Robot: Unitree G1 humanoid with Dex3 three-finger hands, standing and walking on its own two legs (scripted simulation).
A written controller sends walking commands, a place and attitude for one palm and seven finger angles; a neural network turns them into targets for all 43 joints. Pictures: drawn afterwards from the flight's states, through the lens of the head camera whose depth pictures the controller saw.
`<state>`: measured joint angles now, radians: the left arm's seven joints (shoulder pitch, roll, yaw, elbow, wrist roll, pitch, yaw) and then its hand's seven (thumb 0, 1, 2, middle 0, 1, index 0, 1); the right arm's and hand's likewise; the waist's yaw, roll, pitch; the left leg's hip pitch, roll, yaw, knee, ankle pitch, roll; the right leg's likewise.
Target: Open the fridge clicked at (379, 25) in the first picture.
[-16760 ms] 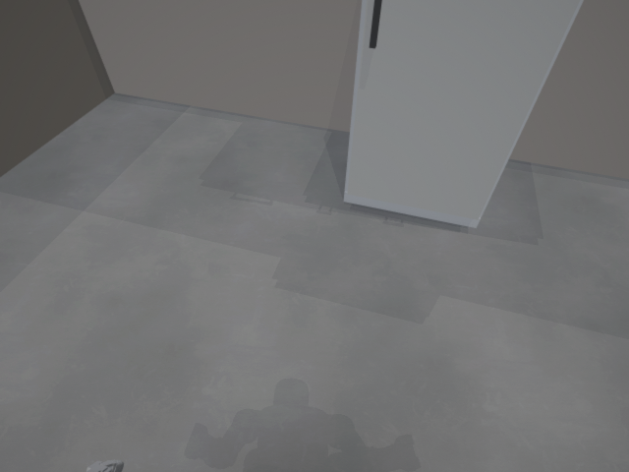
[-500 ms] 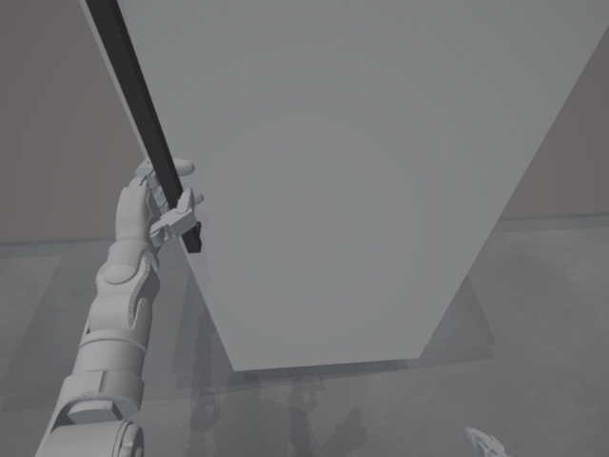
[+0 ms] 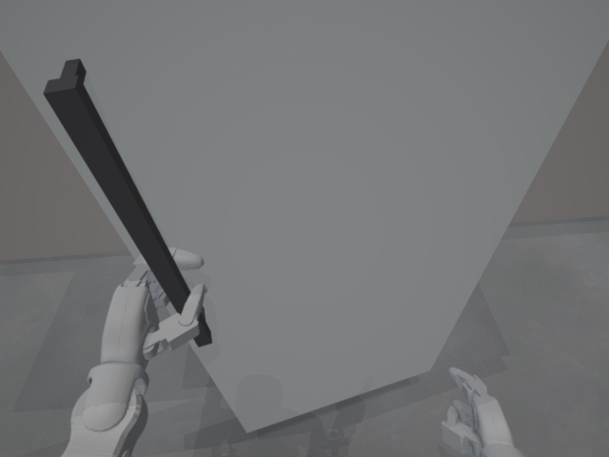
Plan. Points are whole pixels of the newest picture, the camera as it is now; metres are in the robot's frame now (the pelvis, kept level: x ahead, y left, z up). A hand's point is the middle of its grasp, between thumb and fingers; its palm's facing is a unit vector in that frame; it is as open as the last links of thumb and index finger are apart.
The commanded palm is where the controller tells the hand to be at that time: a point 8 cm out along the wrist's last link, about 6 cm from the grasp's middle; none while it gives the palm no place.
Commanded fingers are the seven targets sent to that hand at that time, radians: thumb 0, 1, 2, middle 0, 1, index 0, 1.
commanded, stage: walk backward, drawing the door open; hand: left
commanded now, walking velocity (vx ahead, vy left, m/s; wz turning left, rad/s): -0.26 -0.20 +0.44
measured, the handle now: (158, 244) +0.30 +0.17 +0.18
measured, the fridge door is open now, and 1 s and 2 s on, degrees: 14 52 74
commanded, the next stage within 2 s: stop walking and hold the door back in 1.40 s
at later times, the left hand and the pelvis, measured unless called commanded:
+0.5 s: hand (242, 438) +0.13 +0.07 +0.10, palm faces +0.28 -0.93 -0.25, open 6.2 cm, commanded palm +0.09 +0.10 +0.10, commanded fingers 0.00 0.90 0.90 -0.45 -1.40 -0.45 -1.40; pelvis -0.10 -0.11 -0.02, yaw +8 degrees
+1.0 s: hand out of the picture -0.01 -0.11 +0.10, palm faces +0.47 -0.85 -0.25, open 6.8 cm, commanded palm -0.05 -0.08 +0.10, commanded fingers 0.00 0.90 0.90 -0.45 -1.40 -0.45 -1.40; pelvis -0.19 -0.33 -0.02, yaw +34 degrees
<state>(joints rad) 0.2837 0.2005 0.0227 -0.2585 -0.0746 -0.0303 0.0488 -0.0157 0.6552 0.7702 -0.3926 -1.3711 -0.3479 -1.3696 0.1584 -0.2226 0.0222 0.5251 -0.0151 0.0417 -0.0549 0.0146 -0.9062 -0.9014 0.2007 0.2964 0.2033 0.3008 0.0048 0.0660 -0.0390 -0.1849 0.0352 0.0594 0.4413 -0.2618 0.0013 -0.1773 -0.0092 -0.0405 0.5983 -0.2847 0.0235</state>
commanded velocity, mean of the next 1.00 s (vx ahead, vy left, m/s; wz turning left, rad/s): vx -0.18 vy -0.36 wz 0.70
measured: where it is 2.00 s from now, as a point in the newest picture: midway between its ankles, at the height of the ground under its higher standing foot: outside the picture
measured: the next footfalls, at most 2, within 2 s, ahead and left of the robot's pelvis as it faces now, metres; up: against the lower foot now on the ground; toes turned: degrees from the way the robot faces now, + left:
left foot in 0.66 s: -0.10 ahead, -0.01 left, +0.00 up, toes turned +19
right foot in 0.86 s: -0.08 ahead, -0.39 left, +0.00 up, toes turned +29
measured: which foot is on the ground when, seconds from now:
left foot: down 0.00-0.48, up 0.50-0.64, down 0.66-0.86, up 0.88-1.00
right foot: down 0.00-0.64, up 0.66-0.84, down 0.86-1.00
